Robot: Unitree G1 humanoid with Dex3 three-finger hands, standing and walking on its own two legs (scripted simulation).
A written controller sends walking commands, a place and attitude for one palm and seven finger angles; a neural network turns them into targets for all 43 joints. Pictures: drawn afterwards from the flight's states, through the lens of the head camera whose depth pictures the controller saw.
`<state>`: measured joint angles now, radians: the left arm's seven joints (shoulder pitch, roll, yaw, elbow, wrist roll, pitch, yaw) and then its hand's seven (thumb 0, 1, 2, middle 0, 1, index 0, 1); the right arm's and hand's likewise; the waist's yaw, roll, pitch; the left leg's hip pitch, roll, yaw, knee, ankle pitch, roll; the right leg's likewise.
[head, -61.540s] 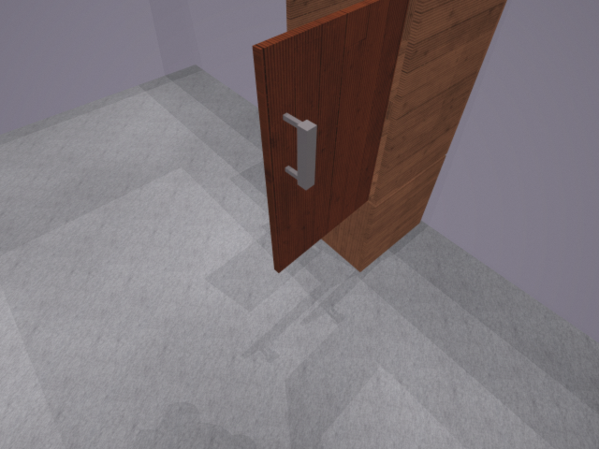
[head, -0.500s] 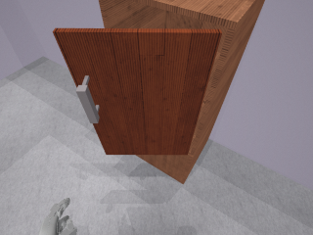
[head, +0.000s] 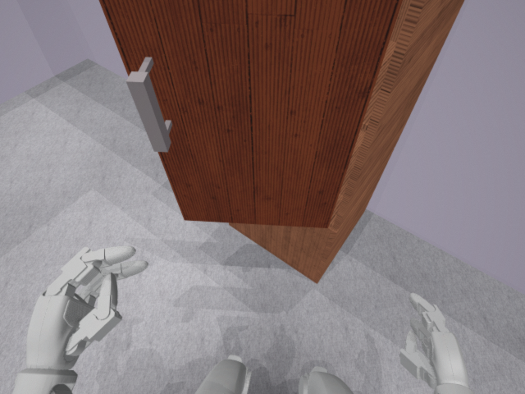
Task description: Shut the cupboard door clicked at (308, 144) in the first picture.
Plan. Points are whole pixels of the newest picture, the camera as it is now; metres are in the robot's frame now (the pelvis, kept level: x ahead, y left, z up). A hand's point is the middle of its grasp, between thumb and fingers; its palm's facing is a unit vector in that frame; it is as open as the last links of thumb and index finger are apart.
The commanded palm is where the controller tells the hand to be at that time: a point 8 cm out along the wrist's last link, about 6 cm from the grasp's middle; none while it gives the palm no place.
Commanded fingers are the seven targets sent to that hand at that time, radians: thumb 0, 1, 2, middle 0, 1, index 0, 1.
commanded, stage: raise the hand and make a fist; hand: left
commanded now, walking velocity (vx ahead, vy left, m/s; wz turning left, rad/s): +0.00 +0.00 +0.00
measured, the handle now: (155, 106) +0.50 +0.24 +0.14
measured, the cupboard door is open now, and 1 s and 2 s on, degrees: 33 33 33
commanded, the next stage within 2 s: bring the fist close to the handle in 1.32 s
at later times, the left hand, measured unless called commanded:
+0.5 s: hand (103, 283) +0.22 +0.22 +0.10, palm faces +0.01 -1.00 -0.05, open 3.3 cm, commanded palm +0.20 +0.28 +0.11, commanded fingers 0.00 0.90 0.90 -1.21 -1.40 -1.21 -1.40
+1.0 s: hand (100, 232) +0.26 +0.22 +0.15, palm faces +0.06 -1.00 -0.05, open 3.1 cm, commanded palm +0.23 +0.27 +0.14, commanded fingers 0.00 0.90 0.90 -1.30 -1.50 -1.30 -1.50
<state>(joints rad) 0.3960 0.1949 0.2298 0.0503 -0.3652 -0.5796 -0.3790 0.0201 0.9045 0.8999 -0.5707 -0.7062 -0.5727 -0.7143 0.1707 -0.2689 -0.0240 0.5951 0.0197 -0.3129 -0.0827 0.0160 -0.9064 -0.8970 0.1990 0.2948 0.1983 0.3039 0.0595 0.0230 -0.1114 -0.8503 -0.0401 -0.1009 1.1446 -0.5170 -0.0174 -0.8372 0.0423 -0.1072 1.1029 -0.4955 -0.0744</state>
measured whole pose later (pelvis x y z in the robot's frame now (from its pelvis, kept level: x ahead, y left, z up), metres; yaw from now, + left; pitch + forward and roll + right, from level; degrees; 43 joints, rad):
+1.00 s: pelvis +0.03 +0.03 +0.05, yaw -1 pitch +6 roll -2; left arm 0.31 0.24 0.19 -0.16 -0.29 -0.16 -0.18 0.02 0.90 0.90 -1.29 -1.49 -1.30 -1.50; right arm 0.28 -0.25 0.05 0.54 0.03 -0.24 -0.07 0.02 -0.90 -0.90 0.20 0.30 0.20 0.30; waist 0.03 0.05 -0.09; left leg -0.53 -0.05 -0.06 0.86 -0.44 0.03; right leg -0.51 0.03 -0.05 0.81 -0.40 -0.03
